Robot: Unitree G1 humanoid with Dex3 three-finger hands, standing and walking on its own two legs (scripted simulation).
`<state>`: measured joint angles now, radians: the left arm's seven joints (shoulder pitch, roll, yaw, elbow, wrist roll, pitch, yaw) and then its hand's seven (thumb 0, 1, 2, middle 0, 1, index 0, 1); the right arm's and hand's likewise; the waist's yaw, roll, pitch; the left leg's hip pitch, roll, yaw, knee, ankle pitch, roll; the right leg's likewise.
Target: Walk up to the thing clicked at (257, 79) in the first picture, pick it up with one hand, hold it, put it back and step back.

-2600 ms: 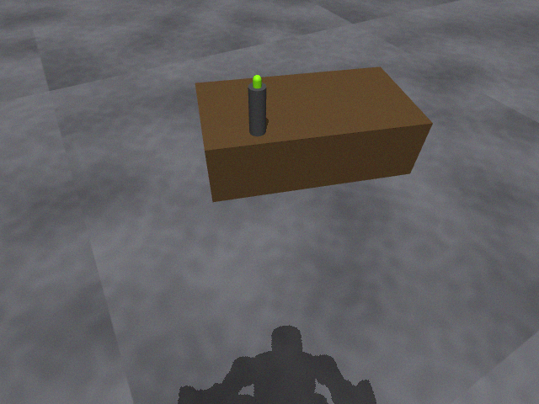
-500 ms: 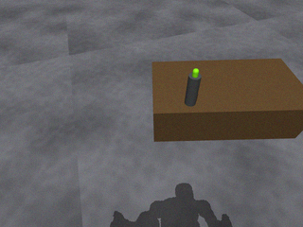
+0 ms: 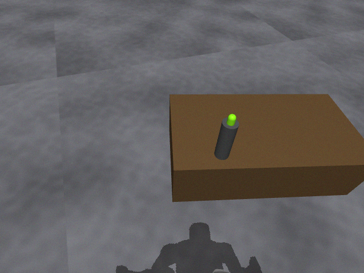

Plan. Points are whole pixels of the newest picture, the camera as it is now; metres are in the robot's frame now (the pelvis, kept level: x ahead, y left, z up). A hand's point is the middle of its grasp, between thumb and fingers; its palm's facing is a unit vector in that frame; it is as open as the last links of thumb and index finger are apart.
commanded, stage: walk up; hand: right
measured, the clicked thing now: (226, 136) +0.77 -0.25 -0.30
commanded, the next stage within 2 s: none
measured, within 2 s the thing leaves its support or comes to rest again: neither
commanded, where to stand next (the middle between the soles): +0.38 -0.03 m, yaw +0 degrees
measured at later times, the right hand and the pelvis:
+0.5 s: hand (284, 229) +0.28 -0.29 -0.14, palm faces -0.11 +0.92 -0.37, open 7.4 cm; pelvis +0.18 -0.02 -0.01, yaw +2 degrees
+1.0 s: hand (273, 207) +0.36 -0.30 -0.18, palm faces -0.04 +0.94 -0.34, open 7.4 cm; pelvis +0.30 -0.04 -0.02, yaw +0 degrees
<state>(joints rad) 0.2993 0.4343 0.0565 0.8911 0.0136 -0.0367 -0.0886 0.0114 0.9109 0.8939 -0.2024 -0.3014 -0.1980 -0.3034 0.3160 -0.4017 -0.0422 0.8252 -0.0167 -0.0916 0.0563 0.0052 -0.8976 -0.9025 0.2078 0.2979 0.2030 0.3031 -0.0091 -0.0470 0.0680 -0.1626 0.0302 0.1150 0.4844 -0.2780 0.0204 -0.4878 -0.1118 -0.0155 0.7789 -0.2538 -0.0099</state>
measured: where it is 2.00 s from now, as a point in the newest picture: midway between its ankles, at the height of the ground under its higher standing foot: (178, 263)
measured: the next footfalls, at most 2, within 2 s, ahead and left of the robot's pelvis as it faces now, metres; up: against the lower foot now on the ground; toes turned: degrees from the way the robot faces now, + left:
right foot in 0.10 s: +0.18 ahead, -0.15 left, +0.00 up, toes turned -5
left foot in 0.52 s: +0.34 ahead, +0.10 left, +0.00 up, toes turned +3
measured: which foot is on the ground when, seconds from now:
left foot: down 0.00-0.12, up 0.14-0.50, down 0.52-1.00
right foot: up 0.00-0.08, down 0.10-0.54, up 0.56-0.88, down 0.90-1.00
